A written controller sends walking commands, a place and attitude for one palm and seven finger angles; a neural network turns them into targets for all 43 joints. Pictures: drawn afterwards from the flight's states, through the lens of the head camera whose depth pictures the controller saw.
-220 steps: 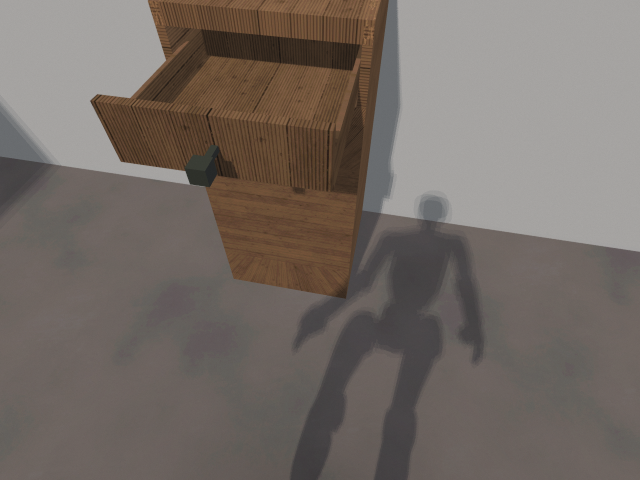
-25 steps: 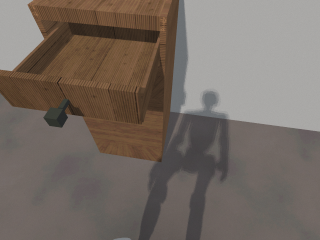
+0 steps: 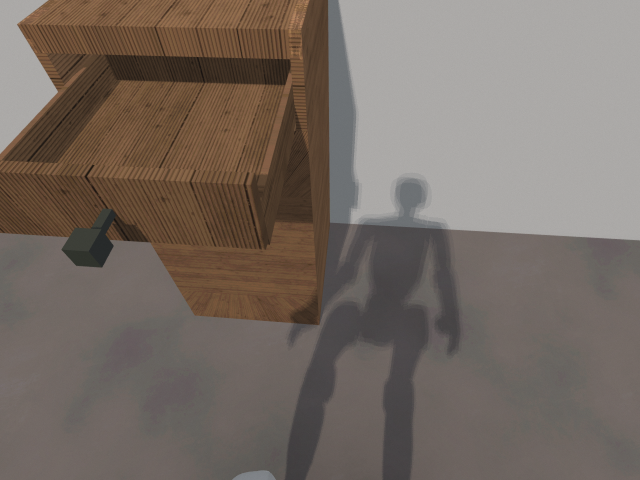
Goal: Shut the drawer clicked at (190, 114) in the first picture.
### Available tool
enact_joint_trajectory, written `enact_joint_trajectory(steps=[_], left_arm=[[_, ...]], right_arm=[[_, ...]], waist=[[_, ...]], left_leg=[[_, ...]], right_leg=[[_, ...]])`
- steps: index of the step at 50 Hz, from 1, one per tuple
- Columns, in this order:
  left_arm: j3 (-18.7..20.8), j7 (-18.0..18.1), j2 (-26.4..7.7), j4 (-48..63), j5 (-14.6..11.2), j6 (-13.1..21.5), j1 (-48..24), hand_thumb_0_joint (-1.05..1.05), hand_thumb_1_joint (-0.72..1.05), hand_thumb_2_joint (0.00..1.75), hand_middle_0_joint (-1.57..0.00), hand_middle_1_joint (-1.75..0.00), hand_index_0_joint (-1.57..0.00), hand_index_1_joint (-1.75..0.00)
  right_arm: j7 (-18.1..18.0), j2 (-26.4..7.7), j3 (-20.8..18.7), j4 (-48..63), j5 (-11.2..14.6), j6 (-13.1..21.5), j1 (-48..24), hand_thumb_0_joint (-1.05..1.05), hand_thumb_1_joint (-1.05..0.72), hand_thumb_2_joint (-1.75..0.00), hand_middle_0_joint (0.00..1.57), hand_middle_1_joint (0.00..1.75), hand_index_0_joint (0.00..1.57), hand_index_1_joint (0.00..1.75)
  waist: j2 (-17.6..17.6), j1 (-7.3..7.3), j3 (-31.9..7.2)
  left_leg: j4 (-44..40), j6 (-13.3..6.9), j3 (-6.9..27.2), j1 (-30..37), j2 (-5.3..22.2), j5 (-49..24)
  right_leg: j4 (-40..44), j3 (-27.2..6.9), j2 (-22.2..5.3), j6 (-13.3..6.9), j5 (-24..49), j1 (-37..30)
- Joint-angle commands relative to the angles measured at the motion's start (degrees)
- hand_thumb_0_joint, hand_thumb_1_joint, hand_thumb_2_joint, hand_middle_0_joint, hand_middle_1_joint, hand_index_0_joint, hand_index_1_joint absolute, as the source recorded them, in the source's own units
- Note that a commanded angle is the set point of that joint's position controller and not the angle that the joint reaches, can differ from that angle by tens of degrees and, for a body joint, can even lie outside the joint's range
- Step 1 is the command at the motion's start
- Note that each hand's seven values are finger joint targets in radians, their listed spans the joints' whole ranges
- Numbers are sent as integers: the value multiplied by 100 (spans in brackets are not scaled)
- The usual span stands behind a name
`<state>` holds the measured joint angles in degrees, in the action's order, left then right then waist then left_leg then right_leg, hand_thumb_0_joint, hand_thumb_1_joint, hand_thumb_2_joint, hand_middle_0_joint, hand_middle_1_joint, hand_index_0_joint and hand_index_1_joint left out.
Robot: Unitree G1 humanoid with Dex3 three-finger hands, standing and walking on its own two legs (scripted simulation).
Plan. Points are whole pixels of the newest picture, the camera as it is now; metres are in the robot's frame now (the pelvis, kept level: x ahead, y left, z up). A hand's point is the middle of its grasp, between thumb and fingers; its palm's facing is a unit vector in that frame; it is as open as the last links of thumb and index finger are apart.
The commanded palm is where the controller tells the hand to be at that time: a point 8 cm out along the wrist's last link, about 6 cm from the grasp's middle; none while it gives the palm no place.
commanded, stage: come to a stop and stand still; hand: left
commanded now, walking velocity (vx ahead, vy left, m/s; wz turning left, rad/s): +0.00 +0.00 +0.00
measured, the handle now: (95, 235) +0.37 +0.29 +0.11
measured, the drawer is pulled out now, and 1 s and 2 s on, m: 0.27 0.27 0.27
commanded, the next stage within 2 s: look again from close up in 0.38 s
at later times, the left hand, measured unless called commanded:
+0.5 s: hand out of the picture +0.00 +0.18 -0.15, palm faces +0.01 -0.98 -0.22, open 7.4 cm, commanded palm none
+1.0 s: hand out of the picture +0.02 +0.18 -0.15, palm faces +0.01 -0.98 -0.22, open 7.4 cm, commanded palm none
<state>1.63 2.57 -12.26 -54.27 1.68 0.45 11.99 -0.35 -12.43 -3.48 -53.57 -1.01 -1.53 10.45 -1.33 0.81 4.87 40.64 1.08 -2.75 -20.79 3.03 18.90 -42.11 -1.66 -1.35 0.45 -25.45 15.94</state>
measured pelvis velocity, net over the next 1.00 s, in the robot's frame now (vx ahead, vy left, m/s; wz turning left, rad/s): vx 0.00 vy -0.01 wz -0.01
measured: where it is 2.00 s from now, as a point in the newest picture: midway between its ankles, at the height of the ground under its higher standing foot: outside the picture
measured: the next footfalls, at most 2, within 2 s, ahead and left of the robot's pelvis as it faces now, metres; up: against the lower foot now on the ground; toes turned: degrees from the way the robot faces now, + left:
left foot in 1.82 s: +0.08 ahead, +0.22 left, +0.00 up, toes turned +3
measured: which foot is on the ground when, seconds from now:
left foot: down 0.00-1.00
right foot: down 0.00-1.00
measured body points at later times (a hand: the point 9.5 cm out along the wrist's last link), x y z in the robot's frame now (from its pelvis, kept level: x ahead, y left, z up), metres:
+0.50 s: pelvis -0.02 -0.01 +0.02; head -0.01 -0.01 +0.47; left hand +0.00 +0.23 -0.13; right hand -0.03 -0.24 -0.14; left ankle +0.02 +0.14 -0.71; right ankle -0.03 -0.13 -0.72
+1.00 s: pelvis +0.00 -0.01 +0.02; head +0.02 -0.01 +0.47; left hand +0.02 +0.23 -0.13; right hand +0.04 -0.24 -0.13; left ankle +0.02 +0.14 -0.71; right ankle -0.03 -0.13 -0.71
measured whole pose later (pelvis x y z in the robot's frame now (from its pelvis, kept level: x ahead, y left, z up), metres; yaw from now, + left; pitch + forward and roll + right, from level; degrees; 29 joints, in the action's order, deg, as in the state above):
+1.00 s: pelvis +0.00 -0.01 +0.02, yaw +0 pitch -1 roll +1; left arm 0.2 0.9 -10.8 -61.8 1.0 0.5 14.8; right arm -1.0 -10.9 -0.6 -62.1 -0.9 1.1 11.8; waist 0.2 -0.4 2.1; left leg 27.4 2.4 -3.0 -14.1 3.5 12.4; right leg -29.6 -1.4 -0.7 0.2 -19.0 10.0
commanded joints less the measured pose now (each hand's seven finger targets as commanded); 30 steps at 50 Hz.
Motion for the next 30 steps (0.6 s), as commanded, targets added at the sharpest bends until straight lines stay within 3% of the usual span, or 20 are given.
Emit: enact_joint_trajectory(steps=[1,2,3,4,5,6,7,8,10,12,16,26,30], left_arm=[[147,108,-706,476,-52,-20,186,0,90,90,-20,-30,-20,-30],[113,98,-589,442,-92,-61,220,0,90,90,-20,-30,-20,-30],[76,71,-513,360,-110,-91,334,0,90,90,-20,-30,-20,-30],[57,41,-496,287,-100,-87,495,0,90,90,-20,-30,-20,-30],[59,14,-576,256,-56,-55,507,0,90,90,-20,-30,-20,-30],[58,-7,-634,266,-42,-30,425,0,90,90,-20,-30,-20,-30],[57,-19,-725,287,-52,-24,266,0,90,90,-20,-30,-20,-30],[64,-29,-787,327,-57,-36,124,0,90,90,-20,-30,-20,-30],[59,-36,-722,362,-50,-61,48,0,90,90,-20,-30,-20,-30],[63,-46,-630,314,-64,-74,186,0,90,90,-20,-30,-20,-30],[59,-70,-507,116,-77,-19,500,0,90,90,-20,-30,-20,-30],[8,-89,-484,-300,-95,68,629,0,90,90,-20,-30,-20,-30],[-15,-89,-481,-438,-90,71,656,0,90,90,-20,-30,-20,-30]], right_arm=[[-26,-553,-14,244,-5,196,670,0,-90,-90,20,30,20,30],[-49,-659,-16,256,-18,178,578,0,-90,-90,20,30,20,30],[-60,-697,2,295,-21,151,370,0,-90,-90,20,30,20,30],[-60,-671,16,357,-28,133,164,0,-90,-90,20,30,20,30],[-45,-587,39,384,-28,128,153,0,-90,-90,20,30,20,30],[-29,-505,43,391,-19,110,207,0,-90,-90,20,30,20,30],[-22,-367,53,334,-13,87,356,0,-90,-90,20,30,20,30],[-13,-271,72,245,-16,66,539,0,-90,-90,20,30,20,30],[-10,-245,80,89,-38,85,774,0,-90,-90,20,30,20,30],[-17,-354,88,40,-56,126,819,0,-90,-90,20,30,20,30],[-47,-414,111,-33,-39,206,745,0,-90,-90,20,30,20,30],[-90,-369,169,-458,13,285,907,0,-90,-90,20,30,20,30],[-96,-356,184,-577,25,283,848,0,-90,-90,20,30,20,30]], waist=[[-310,63,-802],[-1009,-4,-576],[-942,-118,-289],[-461,-235,-90],[148,-229,-21],[625,-121,-56],[856,17,-57],[852,106,-8],[495,177,64],[120,78,115],[77,-75,-67],[130,-48,-284],[137,-53,-150]], left_leg=[[-815,-451,470,1123,465,-2922],[-1157,-723,893,781,860,-3135],[-1435,-834,1023,243,952,-2377],[-1411,-735,916,-111,754,-1338],[-1261,-543,718,-176,471,-692],[-950,-337,345,52,143,-163],[-739,-209,100,395,-72,135],[-693,-160,56,607,-125,219],[-989,-178,166,810,0,184],[-1426,-262,462,415,172,517],[-1675,-295,597,258,259,397],[-1575,-207,366,768,271,-723],[-1657,-198,359,826,302,-745]], right_leg=[[155,-27,-217,-195,2612,217],[99,242,61,-68,997,243],[183,283,138,-89,156,91],[593,125,84,-170,297,-9],[1073,-117,-51,-238,570,15],[1448,-520,-304,-331,504,341],[1749,-795,-543,-432,236,760],[1960,-850,-632,-482,-252,1086],[1936,-615,-445,-424,-724,1323],[1709,-401,-216,-321,-633,1011],[1703,-348,-186,-292,-33,469],[1879,-392,-299,-274,878,166],[1943,-360,-280,-255,901,182]])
